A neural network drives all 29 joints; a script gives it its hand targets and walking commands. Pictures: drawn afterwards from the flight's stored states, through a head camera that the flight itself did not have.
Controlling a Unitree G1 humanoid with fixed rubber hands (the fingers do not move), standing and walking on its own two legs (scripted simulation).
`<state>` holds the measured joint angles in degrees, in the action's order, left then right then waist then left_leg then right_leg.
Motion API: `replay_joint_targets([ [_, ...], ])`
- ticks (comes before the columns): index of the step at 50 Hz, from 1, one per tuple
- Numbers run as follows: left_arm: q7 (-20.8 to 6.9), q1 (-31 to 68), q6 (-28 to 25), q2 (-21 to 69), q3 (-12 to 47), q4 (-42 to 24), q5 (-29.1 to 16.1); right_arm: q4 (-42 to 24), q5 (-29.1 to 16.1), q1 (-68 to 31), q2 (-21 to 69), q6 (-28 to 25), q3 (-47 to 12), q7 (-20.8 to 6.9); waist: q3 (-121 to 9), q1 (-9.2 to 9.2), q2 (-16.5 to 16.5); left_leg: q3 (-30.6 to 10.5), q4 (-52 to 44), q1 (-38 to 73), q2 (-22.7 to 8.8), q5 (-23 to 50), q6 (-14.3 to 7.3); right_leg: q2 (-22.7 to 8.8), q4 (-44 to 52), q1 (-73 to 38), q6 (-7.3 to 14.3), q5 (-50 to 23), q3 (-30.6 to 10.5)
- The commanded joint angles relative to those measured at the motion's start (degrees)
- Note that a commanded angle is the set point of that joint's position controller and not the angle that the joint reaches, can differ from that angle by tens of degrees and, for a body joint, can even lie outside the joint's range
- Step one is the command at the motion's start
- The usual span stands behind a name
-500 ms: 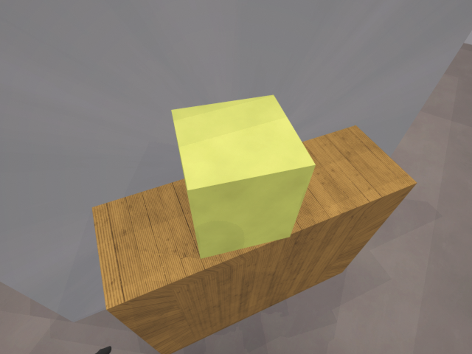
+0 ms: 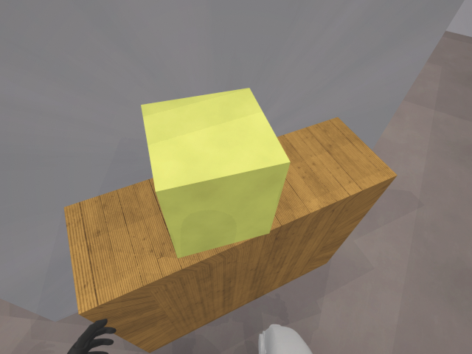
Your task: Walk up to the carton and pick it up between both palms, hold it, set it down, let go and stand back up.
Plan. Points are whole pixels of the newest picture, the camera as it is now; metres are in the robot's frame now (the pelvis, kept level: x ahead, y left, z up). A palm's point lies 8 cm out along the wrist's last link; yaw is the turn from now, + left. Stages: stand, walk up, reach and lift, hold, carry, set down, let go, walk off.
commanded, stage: walk up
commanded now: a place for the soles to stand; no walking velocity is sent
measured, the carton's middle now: (212, 176) +0.43 +0.05 +0.01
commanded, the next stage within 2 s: reach and lift in 1.56 s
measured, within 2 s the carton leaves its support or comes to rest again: neither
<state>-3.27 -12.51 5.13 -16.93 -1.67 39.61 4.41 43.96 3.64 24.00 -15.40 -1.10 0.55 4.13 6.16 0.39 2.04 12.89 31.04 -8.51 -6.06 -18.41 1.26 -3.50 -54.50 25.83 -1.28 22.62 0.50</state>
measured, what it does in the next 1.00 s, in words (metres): steps to the right, turning left: right foot, then left foot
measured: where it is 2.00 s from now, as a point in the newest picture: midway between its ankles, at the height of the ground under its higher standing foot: outside the picture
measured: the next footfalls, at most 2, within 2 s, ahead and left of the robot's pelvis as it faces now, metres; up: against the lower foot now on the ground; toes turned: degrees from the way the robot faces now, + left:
right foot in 0.16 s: +0.13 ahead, -0.21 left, +0.00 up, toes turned +16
left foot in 0.54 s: +0.04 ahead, +0.02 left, +0.00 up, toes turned +19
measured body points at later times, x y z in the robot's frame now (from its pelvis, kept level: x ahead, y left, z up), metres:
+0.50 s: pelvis +0.01 -0.11 -0.01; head +0.03 -0.10 +0.44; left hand +0.04 +0.17 -0.13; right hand +0.15 -0.37 -0.11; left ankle +0.01 +0.00 -0.71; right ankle +0.09 -0.21 -0.73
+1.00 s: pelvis +0.03 -0.13 +0.00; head +0.04 -0.12 +0.45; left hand +0.03 +0.15 -0.11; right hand +0.22 -0.33 -0.11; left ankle +0.01 +0.00 -0.73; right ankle +0.09 -0.22 -0.73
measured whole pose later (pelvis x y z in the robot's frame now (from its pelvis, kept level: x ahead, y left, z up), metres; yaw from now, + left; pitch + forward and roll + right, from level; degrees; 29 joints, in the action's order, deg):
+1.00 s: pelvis +0.03 -0.13 +0.00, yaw +23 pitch -1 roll -1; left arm -0.8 -15.7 0.8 -15.9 1.5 39.3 0.2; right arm 38.1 0.3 18.3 -15.4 0.1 0.5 -0.7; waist 2.2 -0.3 -0.8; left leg -8.8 34.5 -17.3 2.9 -15.8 0.8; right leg -3.0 -32.9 15.5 0.8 16.1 8.6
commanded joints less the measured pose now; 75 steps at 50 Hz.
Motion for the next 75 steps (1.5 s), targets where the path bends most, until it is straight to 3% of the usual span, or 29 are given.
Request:
replay_joint_targets([
  [1,-1.0,5.5,-1.3,-2.3,-1.1,-6.9,-0.5,-2.9,0.2,4.6,-12.9,-1.4,5.5,1.1,0.5,0.86,-8.3,-14.4,-13.6,3.5,-15.2,19.7,-13.3,-4.5,1.0,5.8,-0.5,-1.6,-1.3],
  [5,-1.4,4.0,-2.4,-2.6,-2.0,-5.3,-1.9,-5.4,-0.4,1.8,-14.4,-1.1,6.4,0.1,-2.6,-0.71,-10.9,-9.9,-7.1,-4.9,-11.2,20.8,-10.8,-1.4,11.9,-7.7,1.6,-3.7,2.5],
  [6,-1.3,0.6,-3.0,-3.3,-2.5,-3.8,-2.1,-6.3,-1.0,-0.2,-14.5,-0.7,6.2,-0.4,-3.8,-2.59,-9.5,-8.1,-3.5,-9.8,-9.4,18.4,-9.3,0.5,18.3,-15.8,2.4,-9.7,4.7],
  [7,-1.1,-3.3,-3.5,-5.9,-3.4,-2.0,-2.0,-6.7,-1.3,1.4,-12.2,-0.2,5.4,-0.9,-5.3,-3.89,-4.5,-6.9,1.9,-14.3,-6.5,13.4,-7.4,2.8,22.7,-23.6,3.2,-12.5,6.0],
  [8,-0.6,-8.4,-3.9,-10.2,-4.9,-0.8,-1.8,-7.3,-1.3,5.5,-7.8,0.3,3.8,-1.3,-8.2,-6.22,6.6,-5.2,13.8,-18.2,-1.3,0.4,-4.3,-2.6,27.6,-29.3,5.6,-15.9,-1.3],
  [9,0.3,-5.2,-3.8,-16.4,-5.7,-3.0,-2.5,-10.3,-2.4,5.4,-4.7,0.8,3.7,-1.1,-8.8,-7.25,15.4,-6.5,26.6,-23.8,7.1,-23.4,-1.5,-17.4,36.2,-23.2,15.2,-11.6,-20.3],
  [10,1.5,-3.5,-3.4,-15.2,-5.5,-2.4,-3.7,-11.4,-2.9,1.8,-6.0,1.6,4.2,-0.4,-7.0,-8.52,9.7,-15.1,37.4,-23.4,5.4,-23.3,-2.1,-17.9,37.2,-16.7,18.6,-7.7,-18.7],
  [11,2.4,-1.3,-3.2,-13.7,-4.9,-1.9,-3.8,-11.9,-3.2,2.4,-6.3,1.7,4.6,-0.5,-5.3,-5.9,8.3,-17.6,41.9,-24.9,5.6,-19.5,-2.1,-18.6,37.1,-13.3,18.7,-4.9,-18.1],
  [14,3.9,5.1,-3.1,-8.1,-3.3,-2.6,-2.7,-9.2,-2.3,9.1,-7.2,1.8,5.6,-1.5,-3.3,-1.01,4.9,-15.8,39.9,-21.3,3.4,-10.3,-0.6,-16.1,37.0,-7.7,16.2,4.2,-12.2],
  [17,4.6,4.1,-4.9,-7.7,-2.9,-1.5,-2.3,-10.5,-1.8,7.4,-6.6,2.2,5.8,-3.3,-2.6,-1.19,2.8,-16.1,33.5,-19.9,3.7,-9.2,0.2,-17.9,37.6,-7.9,15.7,4.4,-12.1],
  [23,4.4,1.5,-4.9,-9.6,-2.9,-0.7,-2.5,-12.5,-2.1,4.0,-6.0,1.6,6.2,-4.3,-3.1,-1.47,5.7,-13.3,16.5,-12.7,5.0,-9.5,-0.8,-18.0,35.8,-8.4,13.8,1.7,-7.2],
  [26,3.3,2.1,-4.0,-9.6,-1.8,-0.9,-3.4,-12.3,-2.3,6.2,-6.3,0.0,7.0,-4.5,-3.8,1.82,3.8,-12.7,0.3,-0.7,7.0,0.7,-3.8,-15.5,30.9,-1.1,8.3,7.2,-1.4],
  [27,2.8,0.0,-4.0,-7.8,-0.9,-1.4,-3.6,-12.5,-2.3,6.4,-8.0,-0.4,7.2,-4.3,-4.8,2.27,-1.1,-20.0,-4.0,2.2,4.2,-0.7,-5.5,-13.5,25.6,2.3,5.2,10.0,1.6],
  [28,2.2,-0.4,-4.0,-4.2,0.0,-3.3,-5.0,-13.6,-2.1,3.2,-12.7,-0.7,7.9,-3.7,-3.4,1.43,-10.1,-41.1,-11.3,-3.2,-6.2,-15.0,-10.6,-3.9,13.9,6.9,0.2,9.3,7.8],
  [29,2.5,0.8,-3.2,-5.2,-0.5,-4.1,-4.4,-12.5,-2.5,2.8,-13.6,-0.5,8.3,-3.0,-2.5,2.96,-8.8,-46.6,-14.6,-10.1,-11.5,-15.6,-15.5,-0.5,4.3,2.8,-0.3,11.6,2.5],
  [31,2.4,-2.9,-3.2,-4.5,-0.2,-3.4,-4.7,-12.5,-2.4,-2.9,-11.4,-0.3,6.7,-2.0,-1.2,0.32,-9.2,-39.2,-13.3,-13.2,-9.1,-6.3,-16.0,-1.0,1.8,0.6,0.0,8.1,-1.3],
  [33,2.8,-5.2,-4.5,-5.1,-0.4,-2.6,-3.6,-13.3,-2.4,-6.5,-10.0,0.2,5.2,-2.7,-3.8,-1.0,-10.3,-31.2,-8.6,-11.9,-4.0,4.0,-11.7,-0.5,13.1,-5.3,0.4,2.7,1.2],
  [35,2.7,-5.5,-5.9,-5.9,-0.6,-3.5,-2.9,-12.9,-3.4,-7.7,-9.7,0.5,3.9,-3.7,-7.3,-2.31,-8.0,-28.3,-3.0,-14.5,-1.8,9.1,-7.6,0.3,25.7,-15.3,1.9,-9.7,1.8],
  [36,3.0,-3.9,-6.4,-8.3,-1.0,-4.4,-2.6,-12.9,-4.4,-5.5,-7.9,0.4,3.0,-4.3,-8.4,-1.34,-4.3,-26.7,-0.7,-16.8,0.5,6.7,-4.9,-4.0,28.3,-17.5,3.6,-10.0,-5.1],
  [37,3.0,-1.3,-6.5,-11.6,-1.8,-4.8,-3.4,-12.5,-4.4,-2.8,-6.5,0.6,2.9,-4.4,-6.7,1.08,0.0,-22.4,1.8,-12.9,5.9,0.2,-2.9,-8.9,32.9,-10.0,5.9,0.0,-11.6],
  [38,3.0,-2.1,-6.4,-10.6,-1.4,-4.1,-4.4,-11.4,-3.4,-2.4,-7.0,1.0,3.1,-4.3,-5.4,1.17,-0.9,-21.3,3.1,-7.9,6.6,-0.6,-2.4,-10.9,35.5,-4.9,7.3,5.4,-12.9],
  [42,3.1,-2.3,-6.0,-9.0,-0.3,-4.5,-4.6,-10.5,-3.1,-2.8,-7.6,0.1,3.0,-4.6,-3.8,0.78,1.2,-24.5,-0.4,-6.9,4.7,7.4,-3.4,-7.0,34.3,-6.1,4.5,1.9,-5.2],
  [45,2.9,-2.9,-6.0,-8.5,-0.2,-4.8,-4.3,-10.4,-3.4,-3.8,-7.6,-0.3,2.8,-4.5,-6.5,-0.03,0.8,-24.7,0.1,-8.5,4.8,10.3,-3.1,-6.6,32.1,-11.3,4.9,-3.6,-2.6],
  [53,3.1,-1.9,-5.0,-8.6,-0.3,-5.9,-4.1,-11.4,-3.5,-4.2,-8.4,-0.2,3.3,-4.3,-6.4,-0.88,-0.8,-26.1,1.0,-12.0,5.6,11.4,-3.2,-7.2,28.8,-13.7,5.7,-5.0,1.2],
  [60,3.1,-1.6,-4.5,-8.0,-0.3,-6.1,-4.0,-12.3,-3.6,-4.8,-9.7,-0.2,3.6,-4.1,-6.8,-1.62,-4.6,-32.2,-2.7,-17.4,4.4,9.0,-4.7,-4.6,24.3,-18.3,4.5,-6.4,2.5],
  [63,3.2,-2.4,-4.8,-8.2,-0.3,-5.9,-3.7,-12.3,-3.5,-5.8,-9.0,0.1,3.5,-4.0,-5.5,-1.54,-6.3,-31.0,-2.3,-17.8,5.2,8.6,-4.3,-5.4,26.0,-17.7,4.7,-5.5,2.1],
  [69,3.4,-1.5,-4.7,-9.9,-1.0,-5.6,-3.5,-12.8,-3.5,-4.3,-8.9,0.3,3.8,-4.2,-6.3,-0.46,-1.5,-27.7,2.3,-13.5,6.8,10.6,-3.8,-8.7,28.0,-14.4,6.6,-4.2,2.6],
  [72,3.2,-1.8,-4.3,-9.5,-0.7,-5.7,-3.8,-12.9,-3.4,-4.2,-10.2,0.2,4.1,-4.1,-6.3,-0.54,-3.6,-29.9,0.8,-13.9,5.9,13.0,-4.9,-7.2,24.9,-15.6,5.8,-5.7,4.4],
  [75,3.1,-3.1,-3.9,-8.7,-0.7,-5.8,-3.8,-12.8,-3.5,-5.1,-11.2,0.4,4.2,-3.9,-7.6,-1.34,-5.2,-36.4,-4.3,-17.2,4.3,7.0,-6.2,-4.0,22.5,-18.3,4.4,-3.2,4.1],
])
